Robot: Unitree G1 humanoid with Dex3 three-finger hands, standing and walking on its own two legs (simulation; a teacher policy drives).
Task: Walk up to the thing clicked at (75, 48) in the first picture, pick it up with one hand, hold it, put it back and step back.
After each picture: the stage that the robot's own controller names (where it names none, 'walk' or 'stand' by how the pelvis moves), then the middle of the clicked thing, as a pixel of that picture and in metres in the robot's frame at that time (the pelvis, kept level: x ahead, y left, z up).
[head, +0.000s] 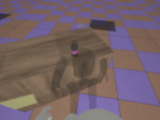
stand; (74, 50) +0.61 +0.18 -0.02
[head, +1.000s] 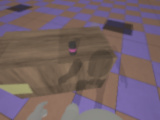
walk; (72, 48) +0.58 +0.21 +0.01
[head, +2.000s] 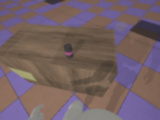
stand; (68, 51) +0.52 +0.24 +0.01
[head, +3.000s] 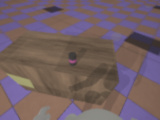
stand; (72, 59) +0.50 +0.18 -0.02
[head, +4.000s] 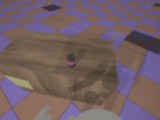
stand; (71, 61) +0.48 +0.19 -0.02
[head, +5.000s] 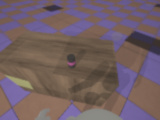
stand; (71, 61) +0.48 +0.18 -0.02
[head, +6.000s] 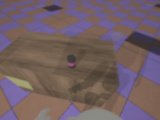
stand; (71, 62) +0.47 +0.18 -0.02
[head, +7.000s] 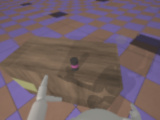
rise first; (74, 64) +0.47 +0.18 -0.02
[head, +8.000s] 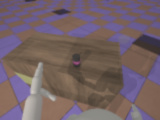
go down; (76, 60) +0.50 +0.17 -0.01
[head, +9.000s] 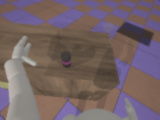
go down; (66, 60) +0.45 +0.17 +0.01
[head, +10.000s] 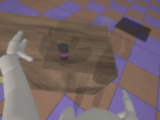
close in; (63, 52) +0.48 +0.17 +0.03
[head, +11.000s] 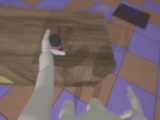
close; (56, 44) +0.50 +0.18 +0.07
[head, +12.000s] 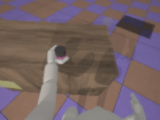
lift; (61, 55) +0.44 +0.18 +0.08
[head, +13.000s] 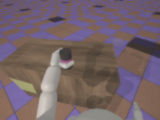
lift; (66, 59) +0.33 +0.17 +0.20
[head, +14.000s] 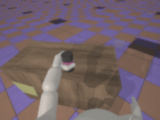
hold; (68, 61) +0.33 +0.15 +0.18
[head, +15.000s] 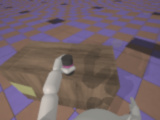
hold; (68, 65) +0.33 +0.16 +0.16
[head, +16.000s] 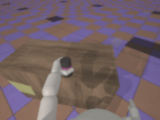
crouch; (66, 67) +0.32 +0.17 +0.14
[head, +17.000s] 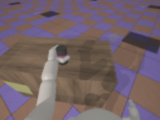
crouch; (62, 55) +0.40 +0.19 +0.16
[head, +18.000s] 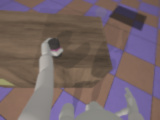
lower; (55, 48) +0.49 +0.19 +0.04
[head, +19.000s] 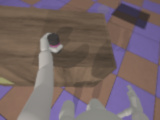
lower; (54, 44) +0.51 +0.19 +0.07
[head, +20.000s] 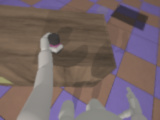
lower; (55, 43) +0.51 +0.19 +0.07
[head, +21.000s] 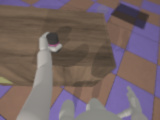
lower; (53, 43) +0.51 +0.19 +0.07
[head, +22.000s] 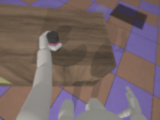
loosen; (54, 42) +0.51 +0.19 +0.07
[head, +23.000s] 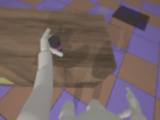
withdraw; (55, 45) +0.50 +0.19 +0.06
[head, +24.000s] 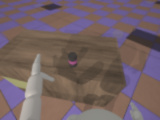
sink last; (72, 60) +0.46 +0.17 +0.02
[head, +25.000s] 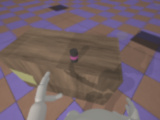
stand; (74, 55) +0.51 +0.19 +0.02
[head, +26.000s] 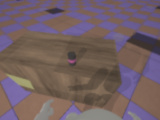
stand; (72, 59) +0.49 +0.18 +0.01
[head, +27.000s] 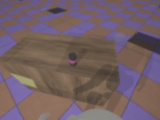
stand; (72, 59) +0.51 +0.18 -0.02
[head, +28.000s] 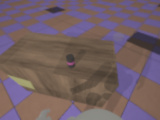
stand; (70, 61) +0.49 +0.20 -0.02
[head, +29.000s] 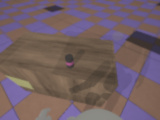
stand; (69, 61) +0.48 +0.20 -0.02
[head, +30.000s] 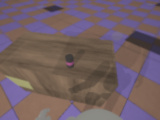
stand; (69, 61) +0.48 +0.20 -0.02
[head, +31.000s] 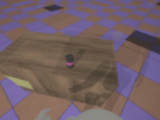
stand; (70, 61) +0.48 +0.20 -0.02
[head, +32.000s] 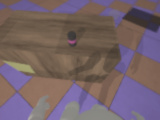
walk; (72, 39) +0.60 +0.18 +0.00
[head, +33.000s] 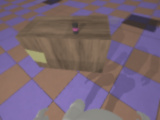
walk; (75, 28) +0.91 +0.28 +0.00
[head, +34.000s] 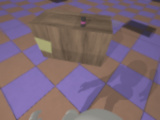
stand; (83, 22) +1.14 +0.16 +0.00
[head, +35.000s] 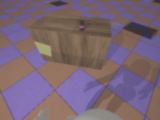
stand; (82, 26) +1.10 +0.19 -0.02
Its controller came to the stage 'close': yes
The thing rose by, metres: 0.22
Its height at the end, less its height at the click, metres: +0.00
